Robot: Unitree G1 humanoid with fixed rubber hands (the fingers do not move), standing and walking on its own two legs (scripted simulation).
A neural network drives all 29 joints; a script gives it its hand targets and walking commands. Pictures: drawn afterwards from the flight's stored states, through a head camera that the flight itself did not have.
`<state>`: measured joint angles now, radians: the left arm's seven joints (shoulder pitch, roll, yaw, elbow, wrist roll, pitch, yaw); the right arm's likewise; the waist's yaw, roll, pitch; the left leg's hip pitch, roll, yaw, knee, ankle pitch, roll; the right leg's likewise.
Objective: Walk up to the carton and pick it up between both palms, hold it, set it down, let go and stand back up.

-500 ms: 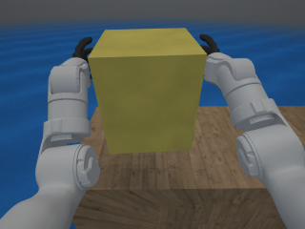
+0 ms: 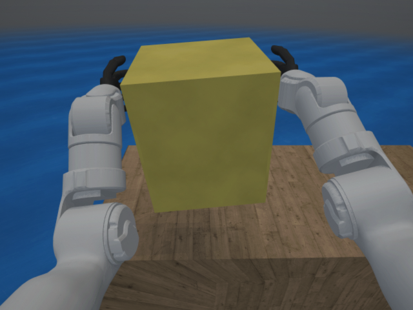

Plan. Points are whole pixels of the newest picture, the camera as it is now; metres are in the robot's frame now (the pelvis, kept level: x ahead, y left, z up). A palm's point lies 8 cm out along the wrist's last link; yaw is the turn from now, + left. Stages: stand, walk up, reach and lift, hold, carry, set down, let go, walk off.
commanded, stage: hold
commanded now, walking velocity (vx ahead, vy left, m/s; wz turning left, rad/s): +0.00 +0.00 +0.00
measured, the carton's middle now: (202, 123) +0.38 +0.00 +0.26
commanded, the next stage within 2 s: none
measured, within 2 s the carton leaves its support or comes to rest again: neither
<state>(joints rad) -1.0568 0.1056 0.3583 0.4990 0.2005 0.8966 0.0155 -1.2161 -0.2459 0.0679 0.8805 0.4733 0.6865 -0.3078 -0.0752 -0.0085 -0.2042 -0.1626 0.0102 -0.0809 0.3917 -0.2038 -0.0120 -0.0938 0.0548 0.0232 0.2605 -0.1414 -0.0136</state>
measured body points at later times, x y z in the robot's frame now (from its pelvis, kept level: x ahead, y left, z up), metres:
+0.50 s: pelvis -0.01 +0.00 +0.00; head -0.10 +0.02 +0.44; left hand +0.38 +0.15 +0.32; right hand +0.38 -0.15 +0.34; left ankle +0.01 +0.12 -0.75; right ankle +0.00 -0.11 -0.75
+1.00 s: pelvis +0.00 +0.00 +0.00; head -0.09 +0.02 +0.44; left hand +0.39 +0.15 +0.32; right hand +0.38 -0.15 +0.34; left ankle +0.01 +0.12 -0.75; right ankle +0.00 -0.11 -0.75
